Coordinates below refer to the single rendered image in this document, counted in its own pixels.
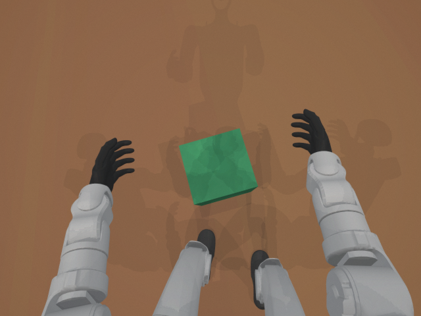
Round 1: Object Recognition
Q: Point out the left robot upper arm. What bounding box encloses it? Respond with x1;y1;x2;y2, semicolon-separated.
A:
46;303;111;316

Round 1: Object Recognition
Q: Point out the robot left forearm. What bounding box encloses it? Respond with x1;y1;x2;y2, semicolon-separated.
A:
41;184;113;316

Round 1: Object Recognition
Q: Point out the right robot upper arm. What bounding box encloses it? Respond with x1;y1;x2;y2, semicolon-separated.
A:
326;265;413;316

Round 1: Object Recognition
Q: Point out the right robot hand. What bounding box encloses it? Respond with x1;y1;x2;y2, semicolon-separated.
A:
291;109;332;155

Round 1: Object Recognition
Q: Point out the left robot hand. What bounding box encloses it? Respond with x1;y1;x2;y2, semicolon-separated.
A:
89;138;135;192

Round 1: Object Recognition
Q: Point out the left robot foot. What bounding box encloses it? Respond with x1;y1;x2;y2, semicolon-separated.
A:
197;229;216;279

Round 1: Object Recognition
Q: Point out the right robot foot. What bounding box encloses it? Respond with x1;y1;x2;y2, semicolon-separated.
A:
251;250;269;309

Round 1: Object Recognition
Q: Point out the robot foot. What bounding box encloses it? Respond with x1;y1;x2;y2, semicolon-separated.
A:
251;250;269;309
197;229;216;279

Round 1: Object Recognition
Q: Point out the robot right forearm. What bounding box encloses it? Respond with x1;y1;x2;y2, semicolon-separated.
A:
306;151;414;316

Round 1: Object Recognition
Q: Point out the carton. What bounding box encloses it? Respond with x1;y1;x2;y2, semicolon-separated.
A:
179;128;258;206

